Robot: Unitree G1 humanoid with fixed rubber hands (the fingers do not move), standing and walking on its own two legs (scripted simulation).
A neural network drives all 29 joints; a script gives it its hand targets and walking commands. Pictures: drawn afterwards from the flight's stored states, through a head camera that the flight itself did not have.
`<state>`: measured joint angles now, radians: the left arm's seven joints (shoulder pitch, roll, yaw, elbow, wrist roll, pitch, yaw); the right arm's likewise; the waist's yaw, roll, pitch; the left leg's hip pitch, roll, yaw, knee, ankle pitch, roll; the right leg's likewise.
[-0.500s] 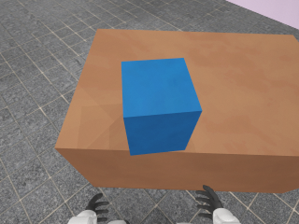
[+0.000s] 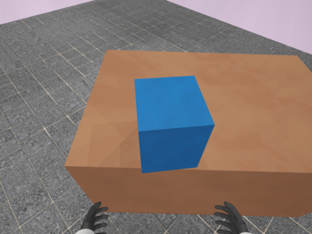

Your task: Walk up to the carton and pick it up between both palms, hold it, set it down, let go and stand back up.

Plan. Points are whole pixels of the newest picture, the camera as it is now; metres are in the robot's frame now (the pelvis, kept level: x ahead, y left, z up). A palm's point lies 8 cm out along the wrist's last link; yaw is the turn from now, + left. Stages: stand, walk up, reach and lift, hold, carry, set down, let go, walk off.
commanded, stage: reach and lift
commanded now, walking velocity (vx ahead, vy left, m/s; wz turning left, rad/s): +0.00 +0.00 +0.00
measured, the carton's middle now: (167, 125) +0.45 -0.01 -0.03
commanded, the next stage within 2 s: none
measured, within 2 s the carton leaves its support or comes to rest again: neither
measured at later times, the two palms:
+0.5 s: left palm (94, 216) +0.17 +0.18 -0.07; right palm (249, 221) +0.17 -0.22 -0.08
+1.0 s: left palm (95, 196) +0.22 +0.19 -0.06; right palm (246, 192) +0.24 -0.23 -0.05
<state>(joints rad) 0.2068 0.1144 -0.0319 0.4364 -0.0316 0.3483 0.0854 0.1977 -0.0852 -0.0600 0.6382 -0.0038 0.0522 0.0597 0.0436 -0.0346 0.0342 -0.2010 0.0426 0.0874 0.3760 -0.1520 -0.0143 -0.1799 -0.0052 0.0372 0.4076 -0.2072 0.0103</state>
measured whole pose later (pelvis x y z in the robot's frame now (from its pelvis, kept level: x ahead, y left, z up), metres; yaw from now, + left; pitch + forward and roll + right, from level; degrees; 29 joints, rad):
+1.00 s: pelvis +0.03 -0.01 -0.01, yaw +0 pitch +3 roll +0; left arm 0.13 0.12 -0.09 0.68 -0.15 -0.41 0.14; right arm 0.05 -0.24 0.05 0.84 0.25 -0.47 0.11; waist 0.04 -0.01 -0.06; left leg -0.30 0.05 0.05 0.48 -0.24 -0.03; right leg -0.27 0.01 0.03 0.50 -0.29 0.00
